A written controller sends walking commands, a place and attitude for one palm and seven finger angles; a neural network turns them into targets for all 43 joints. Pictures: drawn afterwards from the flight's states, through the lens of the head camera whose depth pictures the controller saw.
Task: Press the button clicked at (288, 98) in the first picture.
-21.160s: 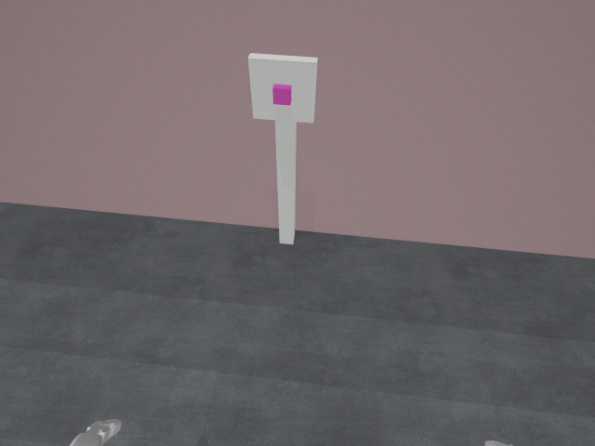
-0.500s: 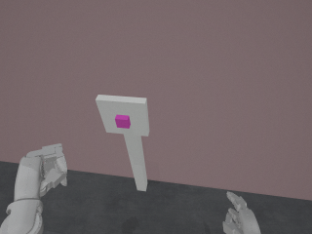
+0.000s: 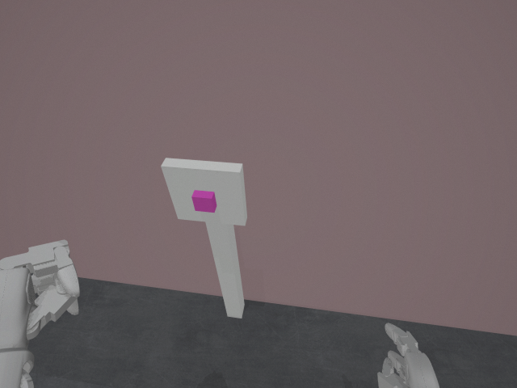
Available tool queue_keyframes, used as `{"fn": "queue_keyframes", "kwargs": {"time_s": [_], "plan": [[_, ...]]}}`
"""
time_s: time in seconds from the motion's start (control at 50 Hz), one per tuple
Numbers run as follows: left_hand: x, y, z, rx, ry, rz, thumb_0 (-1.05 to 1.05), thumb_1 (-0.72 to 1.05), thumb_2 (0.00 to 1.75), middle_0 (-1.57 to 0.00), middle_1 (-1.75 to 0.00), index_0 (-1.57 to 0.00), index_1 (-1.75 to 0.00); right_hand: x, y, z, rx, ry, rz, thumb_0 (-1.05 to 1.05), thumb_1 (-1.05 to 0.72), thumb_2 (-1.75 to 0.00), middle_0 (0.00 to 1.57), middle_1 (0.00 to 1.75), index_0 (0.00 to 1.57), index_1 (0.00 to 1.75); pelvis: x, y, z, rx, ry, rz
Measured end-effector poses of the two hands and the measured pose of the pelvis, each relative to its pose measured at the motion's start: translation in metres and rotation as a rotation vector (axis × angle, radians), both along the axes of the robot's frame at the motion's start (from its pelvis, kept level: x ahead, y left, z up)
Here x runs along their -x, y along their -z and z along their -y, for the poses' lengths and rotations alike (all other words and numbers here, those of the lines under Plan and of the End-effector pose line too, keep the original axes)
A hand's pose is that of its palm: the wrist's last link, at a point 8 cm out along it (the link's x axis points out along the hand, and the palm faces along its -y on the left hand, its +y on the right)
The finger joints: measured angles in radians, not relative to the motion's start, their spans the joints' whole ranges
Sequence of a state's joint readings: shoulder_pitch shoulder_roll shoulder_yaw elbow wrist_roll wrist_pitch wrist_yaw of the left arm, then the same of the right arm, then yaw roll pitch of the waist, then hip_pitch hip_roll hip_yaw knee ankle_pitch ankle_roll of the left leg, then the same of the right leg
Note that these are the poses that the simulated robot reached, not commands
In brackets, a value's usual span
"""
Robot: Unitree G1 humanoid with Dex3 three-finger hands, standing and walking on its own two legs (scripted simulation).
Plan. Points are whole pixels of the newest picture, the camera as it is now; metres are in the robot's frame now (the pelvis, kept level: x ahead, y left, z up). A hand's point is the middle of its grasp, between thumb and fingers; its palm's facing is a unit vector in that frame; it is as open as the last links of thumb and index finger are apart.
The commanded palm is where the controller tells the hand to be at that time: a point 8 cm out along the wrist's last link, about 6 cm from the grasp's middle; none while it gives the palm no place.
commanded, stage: draw the hand back to the body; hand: left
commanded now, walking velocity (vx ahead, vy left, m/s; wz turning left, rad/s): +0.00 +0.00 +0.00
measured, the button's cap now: (205, 200) +0.52 +0.21 -0.05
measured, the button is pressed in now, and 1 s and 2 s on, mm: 0 0 0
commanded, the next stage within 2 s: step back with the hand held close in 0.02 s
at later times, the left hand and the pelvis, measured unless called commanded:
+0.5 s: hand (58, 297) +0.16 +0.26 +0.15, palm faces +0.29 -0.81 -0.51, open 3.1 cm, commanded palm +0.10 +0.30 +0.17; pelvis -0.03 +0.02 +0.00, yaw -1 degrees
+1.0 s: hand (6, 352) +0.10 +0.27 +0.16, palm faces +0.40 -0.77 -0.49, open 3.1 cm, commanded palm +0.03 +0.30 +0.17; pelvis -0.09 +0.02 -0.01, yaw +2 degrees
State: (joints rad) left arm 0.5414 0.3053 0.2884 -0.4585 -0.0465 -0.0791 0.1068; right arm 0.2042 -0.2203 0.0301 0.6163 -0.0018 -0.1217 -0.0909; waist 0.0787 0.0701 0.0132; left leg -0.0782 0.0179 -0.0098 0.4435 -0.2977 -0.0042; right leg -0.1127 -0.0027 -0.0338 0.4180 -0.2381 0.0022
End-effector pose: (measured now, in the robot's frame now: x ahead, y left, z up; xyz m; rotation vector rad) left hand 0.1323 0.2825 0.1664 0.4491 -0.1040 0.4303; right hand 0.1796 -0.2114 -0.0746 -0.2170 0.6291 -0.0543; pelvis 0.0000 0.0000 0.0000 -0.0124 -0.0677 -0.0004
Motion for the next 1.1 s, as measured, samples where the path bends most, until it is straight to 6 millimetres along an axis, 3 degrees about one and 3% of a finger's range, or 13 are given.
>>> {"fn": "queue_keyframes", "kwargs": {"time_s": [0.22, 0.42, 0.6, 0.74, 0.84, 0.96, 1.1], "plan": [[0.001, -0.013, -0.002, -0.048, 0.027, 0.060, 0.01, 0.89, 0.90, -1.31, -1.50, -1.30, -1.50, 0.015, -0.001, 0.004, 0.008, 0.016, -0.010, 0.02, -0.91, -0.90, 0.20, 0.30, 0.20, 0.30, 0.010, -0.001, -0.001, 0.010, 0.000, -0.012], [-0.004, 0.003, -0.010, -0.076, 0.116, -0.059, 0.01, 0.89, 0.90, -1.30, -1.50, -1.30, -1.50, 0.045, 0.005, 0.014, 0.049, 0.113, -0.132, 0.02, -0.91, -0.90, 0.20, 0.30, 0.20, 0.30, 0.024, -0.001, -0.018, 0.001, 0.012, -0.088], [0.020, -0.014, -0.024, -0.151, 0.125, 0.015, 0.01, 0.89, 0.90, -1.30, -1.50, -1.30, -1.50, 0.057, 0.002, 0.000, 0.046, 0.119, -0.110, 0.02, -0.91, -0.90, 0.20, 0.30, 0.20, 0.30, 0.043, 0.004, -0.026, -0.009, 0.014, -0.083], [0.045, -0.003, -0.023, -0.117, 0.087, 0.041, 0.01, 0.89, 0.90, -1.30, -1.50, -1.30, -1.50, 0.066, -0.001, -0.008, 0.029, 0.079, -0.057, 0.02, -0.91, -0.90, 0.20, 0.30, 0.20, 0.30, 0.065, 0.009, -0.023, -0.006, 0.013, -0.077], [0.059, 0.001, -0.018, -0.094, 0.098, 0.069, 0.01, 0.89, 0.90, -1.31, -1.50, -1.30, -1.50, 0.082, -0.001, -0.004, 0.061, 0.066, -0.065, 0.01, -0.90, -0.90, 0.20, 0.30, 0.21, 0.30, 0.078, 0.011, -0.023, 0.009, 0.006, -0.084], [0.069, -0.009, -0.020, -0.158, 0.114, 0.119, 0.01, 0.88, 0.90, -1.31, -1.50, -1.31, -1.50, 0.106, 0.001, 0.002, 0.088, 0.083, -0.086, 0.02, -0.90, -0.90, 0.20, 0.30, 0.21, 0.30, 0.088, 0.012, -0.022, 0.013, -0.025, -0.084], [0.082, -0.011, -0.016, -0.189, 0.106, 0.129, 0.01, 0.89, 0.90, -1.31, -1.50, -1.31, -1.50, 0.118, 0.011, 0.009, 0.073, 0.072, -0.100, 0.02, -0.90, -0.90, 0.20, 0.30, 0.21, 0.30, 0.102, 0.017, -0.014, 0.014, -0.018, -0.089]]}}
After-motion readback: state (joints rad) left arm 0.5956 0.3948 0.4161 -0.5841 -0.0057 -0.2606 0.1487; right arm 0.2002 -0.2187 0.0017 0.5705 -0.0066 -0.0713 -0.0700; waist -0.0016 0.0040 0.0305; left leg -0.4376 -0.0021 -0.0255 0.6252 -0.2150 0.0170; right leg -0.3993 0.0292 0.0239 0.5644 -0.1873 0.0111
